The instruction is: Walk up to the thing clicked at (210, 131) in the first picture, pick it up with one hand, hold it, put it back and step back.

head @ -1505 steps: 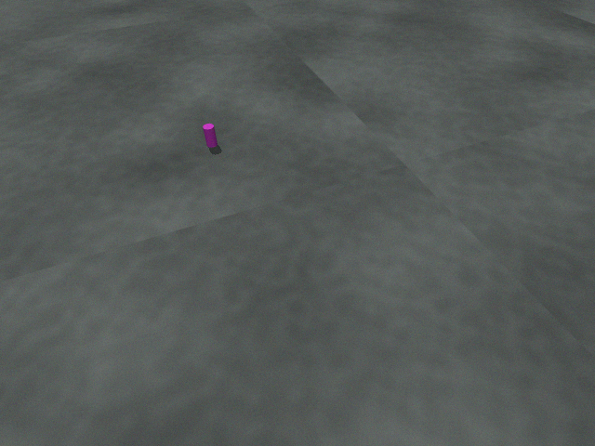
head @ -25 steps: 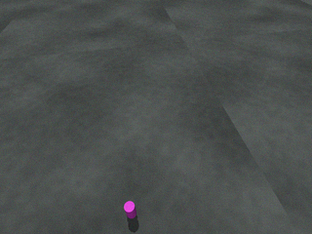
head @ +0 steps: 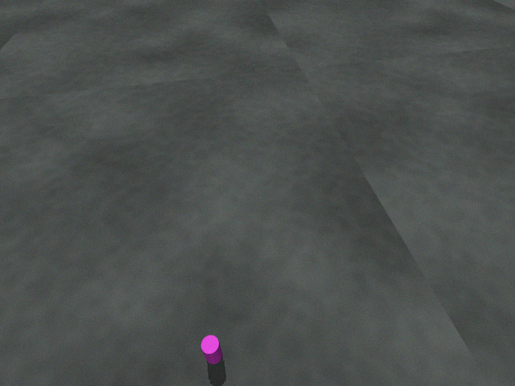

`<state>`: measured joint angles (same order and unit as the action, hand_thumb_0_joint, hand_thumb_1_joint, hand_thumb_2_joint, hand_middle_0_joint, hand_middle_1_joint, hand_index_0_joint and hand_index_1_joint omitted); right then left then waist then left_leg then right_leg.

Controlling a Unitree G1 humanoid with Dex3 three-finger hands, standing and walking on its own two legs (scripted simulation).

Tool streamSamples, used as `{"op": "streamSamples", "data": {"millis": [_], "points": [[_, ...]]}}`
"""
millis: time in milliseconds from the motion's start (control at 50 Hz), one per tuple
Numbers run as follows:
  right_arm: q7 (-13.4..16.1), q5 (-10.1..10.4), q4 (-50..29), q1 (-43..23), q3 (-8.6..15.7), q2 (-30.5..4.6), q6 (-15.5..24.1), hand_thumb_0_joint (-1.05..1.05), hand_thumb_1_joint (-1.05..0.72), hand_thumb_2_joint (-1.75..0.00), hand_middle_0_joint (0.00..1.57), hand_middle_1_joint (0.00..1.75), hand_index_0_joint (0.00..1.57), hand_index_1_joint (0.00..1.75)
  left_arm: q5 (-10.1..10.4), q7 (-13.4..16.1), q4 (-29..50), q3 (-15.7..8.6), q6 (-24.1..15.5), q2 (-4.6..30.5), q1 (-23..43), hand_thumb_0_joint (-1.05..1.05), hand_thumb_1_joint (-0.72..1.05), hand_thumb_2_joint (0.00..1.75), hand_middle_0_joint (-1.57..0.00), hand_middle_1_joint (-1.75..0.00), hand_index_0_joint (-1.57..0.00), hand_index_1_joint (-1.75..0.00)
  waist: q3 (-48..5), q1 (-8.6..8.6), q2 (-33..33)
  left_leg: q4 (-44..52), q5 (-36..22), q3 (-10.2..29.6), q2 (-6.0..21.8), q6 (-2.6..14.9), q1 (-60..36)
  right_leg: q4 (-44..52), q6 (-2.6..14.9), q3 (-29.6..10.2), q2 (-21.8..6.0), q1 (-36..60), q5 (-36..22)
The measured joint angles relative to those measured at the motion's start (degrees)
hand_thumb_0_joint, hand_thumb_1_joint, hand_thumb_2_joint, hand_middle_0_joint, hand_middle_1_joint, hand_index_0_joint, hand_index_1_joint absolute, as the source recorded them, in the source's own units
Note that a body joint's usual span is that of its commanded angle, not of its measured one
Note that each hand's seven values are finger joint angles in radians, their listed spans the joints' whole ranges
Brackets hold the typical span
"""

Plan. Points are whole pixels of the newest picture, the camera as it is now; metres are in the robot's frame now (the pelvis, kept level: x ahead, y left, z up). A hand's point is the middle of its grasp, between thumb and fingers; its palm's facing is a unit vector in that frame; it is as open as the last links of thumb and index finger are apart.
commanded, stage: stand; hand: left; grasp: from the side
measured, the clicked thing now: (212, 350) +0.42 +0.19 -0.72
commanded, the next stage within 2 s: step back in 0.40 s
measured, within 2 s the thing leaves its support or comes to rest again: neither
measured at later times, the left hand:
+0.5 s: hand out of the picture +0.07 +0.26 -0.16, palm faces +0.02 -0.94 -0.34, open 7.3 cm
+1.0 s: hand out of the picture +0.04 +0.33 -0.18, palm faces -0.07 -0.93 -0.35, open 7.3 cm
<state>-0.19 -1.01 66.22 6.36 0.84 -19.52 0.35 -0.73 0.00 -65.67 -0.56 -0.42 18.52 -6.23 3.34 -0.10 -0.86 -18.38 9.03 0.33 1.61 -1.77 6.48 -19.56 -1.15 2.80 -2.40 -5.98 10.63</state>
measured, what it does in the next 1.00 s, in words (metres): walks backwards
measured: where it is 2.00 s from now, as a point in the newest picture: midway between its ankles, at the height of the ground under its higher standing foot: outside the picture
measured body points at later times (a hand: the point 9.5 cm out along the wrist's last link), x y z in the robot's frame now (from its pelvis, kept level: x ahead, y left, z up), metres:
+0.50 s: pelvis -0.01 +0.00 -0.01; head +0.02 -0.01 +0.44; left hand +0.07 +0.30 -0.14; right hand +0.07 -0.31 -0.14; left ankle +0.01 +0.14 -0.74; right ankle +0.00 -0.13 -0.75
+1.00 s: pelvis -0.09 +0.07 -0.02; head -0.01 +0.09 +0.42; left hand +0.04 +0.38 -0.16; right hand +0.00 -0.24 -0.13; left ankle -0.04 +0.14 -0.75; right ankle -0.12 -0.07 -0.70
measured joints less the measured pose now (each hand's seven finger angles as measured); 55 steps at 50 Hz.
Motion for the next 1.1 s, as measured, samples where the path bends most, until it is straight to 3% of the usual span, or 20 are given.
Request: {"op": "streamSamples", "data": {"millis": [420, 500, 560, 600, 640, 680, 700, 720, 760, 800, 840, 960, 1100], "points": [[-0.4, 0.2, -0.5, -0.1, 0.0, 0.0, -0.3, 0.00, -0.91, -0.90, 0.21, 0.30, 0.21, 0.30, 0.3, -0.3, 0.7, -0.3, 0.2, 0.3, -0.6, 0.00, 0.90, 0.90, -0.20, -0.30, -0.21, -0.30, -0.1, 0.20, 0.2, -0.6, 0.3, 0.2, 0.4, -0.19, 0.6, -0.2, 0.30, 0.2, 0.4, -0.4, 0.2], [-0.6, 1.1, -3.8, -1.3, 1.1, -1.5, -1.5, 0.00, -0.91, -0.90, 0.21, 0.30, 0.21, 0.30, 1.1, -0.3, 3.8, -2.2, 0.8, 0.5, 0.6, 0.00, 0.90, 0.90, -0.21, -0.30, -0.21, -0.30, 3.3, 0.77, -0.7, -10.1, 2.4, 0.8, 0.3, 1.42, 6.7, -4.5, 0.60, 0.7, 0.4, -3.6, 1.4], [-0.7, 1.1, -6.7, -1.4, 2.3, -3.0, -2.7, 0.00, -0.91, -0.90, 0.21, 0.30, 0.21, 0.30, 0.2, -0.1, 6.4, -3.0, 1.8, 0.9, 1.6, 0.00, 0.90, 0.90, -0.21, -0.30, -0.21, -0.30, 5.2, 0.65, -0.3, -24.3, 12.4, 1.8, -2.3, 3.33, 12.3, -8.4, 0.48, 0.0, -0.9, -6.6, 2.5], [-0.9, 1.3, -8.6, -0.8, 2.8, -3.7, -3.2, 0.00, -0.91, -0.90, 0.21, 0.30, 0.21, 0.30, -0.3, 0.2, 8.1, -3.2, 2.3, 1.5, 2.2, 0.00, 0.90, 0.90, -0.21, -0.30, -0.21, -0.30, 5.8, 0.85, 0.3, -30.1, 15.8, 1.8, -3.6, 4.08, 14.0, -10.7, 0.09, -0.5, -1.9, -8.6, 3.1], [-0.9, 1.2, -9.9, 0.4, 3.0, -4.1, -3.2, 0.00, -0.91, -0.90, 0.20, 0.30, 0.21, 0.30, -0.6, 0.4, 9.7, -3.3, 2.7, 2.3, 3.1, 0.00, 0.90, 0.90, -0.21, -0.30, -0.21, -0.30, 6.0, 1.24, 0.9, -29.0, 15.4, 1.2, -3.4, 4.17, 13.5, -13.2, -0.67, -0.6, -2.7, -10.7, 3.8], [-0.9, 0.7, -10.6, 1.8, 3.2, -4.6, -2.8, 0.00, -0.91, -0.90, 0.20, 0.30, 0.20, 0.30, -0.4, 0.4, 11.5, -3.1, 3.2, 3.1, 4.3, 0.00, 0.90, 0.90, -0.21, -0.30, -0.21, -0.30, 6.0, 1.73, 1.2, -21.3, 10.2, 0.7, -2.8, 3.73, 10.7, -17.1, -1.48, -0.4, -3.4, -13.1, 5.4], [-0.7, 0.0, -10.5, 2.0, 3.5, -4.2, -2.6, 0.00, -0.91, -0.90, 0.20, 0.30, 0.20, 0.30, 0.0, 0.5, 12.3, -3.2, 3.5, 3.7, 5.2, 0.00, 0.90, 0.90, -0.21, -0.30, -0.21, -0.30, 6.7, 1.68, 2.3, -20.2, 11.6, 0.3, -3.5, 3.65, 10.2, -19.6, -0.81, -1.2, -4.2, -14.6, 6.2], [-0.6, -0.4, -10.5, 2.1, 3.5, -3.6, -2.5, 0.00, -0.91, -0.90, 0.20, 0.30, 0.20, 0.30, 0.3, 0.7, 13.0, -3.4, 3.9, 4.2, 6.1, 0.00, 0.90, 0.90, -0.20, -0.30, -0.21, -0.30, 7.7, 1.24, 3.4, -20.9, 12.0, -0.4, -4.1, 3.95, 10.5, -22.7, 0.42, -4.1, -3.3, -16.0, 10.3], [-0.7, -0.6, -10.8, 2.4, 3.1, -2.7, -2.3, 0.00, -0.91, -0.90, 0.20, 0.30, 0.20, 0.30, 0.5, 1.5, 13.6, -3.5, 4.3, 4.4, 7.2, 0.00, 0.90, 0.90, -0.20, -0.30, -0.21, -0.30, 8.8, 1.78, 3.6, -21.1, 11.1, 0.0, -4.0, 4.56, 11.3, -31.1, 1.83, -10.1, 1.9, -18.4, 18.9], [-0.4, -0.7, -11.2, 2.7, 2.6, -1.7, -2.3, 0.00, -0.91, -0.90, 0.21, 0.30, 0.21, 0.30, 0.9, 1.9, 13.9, -3.3, 4.6, 4.6, 7.3, 0.00, 0.90, 0.90, -0.20, -0.30, -0.21, -0.30, 8.9, 2.12, 3.7, -19.0, 9.3, 0.2, -3.8, 4.93, 11.5, -39.6, 2.42, -12.6, 5.8, -20.5, 20.4], [0.2, -0.8, -11.9, 2.8, 2.4, -1.0, -2.3, 0.00, -0.91, -0.90, 0.21, 0.30, 0.21, 0.30, 1.1, 1.9, 14.3, -3.1, 4.4, 4.5, 6.4, 0.00, 0.91, 0.90, -0.20, -0.30, -0.21, -0.30, 8.7, 1.88, 3.8, -17.0, 7.7, -0.5, -3.6, 5.28, 11.3, -44.3, 2.30, -12.6, 7.4, -21.5, 19.1], [1.2, -0.5, -15.3, 1.6, 2.3, -0.1, -1.5, 0.00, -0.91, -0.90, 0.21, 0.30, 0.21, 0.30, 0.6, 1.3, 14.5, -3.1, 4.5, 3.7, 2.1, 0.00, 0.90, 0.90, -0.20, -0.30, -0.21, -0.30, 8.7, 1.58, 3.1, -15.7, 6.0, -3.0, -3.2, 6.23, 11.3, -40.7, 0.27, -10.2, 6.9, -17.0, 18.9], [0.8, -0.3, -17.6, -0.4, 1.9, -0.8, -1.6, 0.00, -0.90, -0.90, 0.21, 0.30, 0.21, 0.30, 0.0, 0.3, 14.8, -3.6, 4.1, 3.1, -0.9, 0.00, 0.90, 0.90, -0.20, -0.30, -0.21, -0.30, 8.3, 0.77, 1.5, -19.0, 5.2, -5.6, -2.1, 6.11, 14.6, -28.4, 1.43, -7.0, 4.3, -11.6, 17.0]]}}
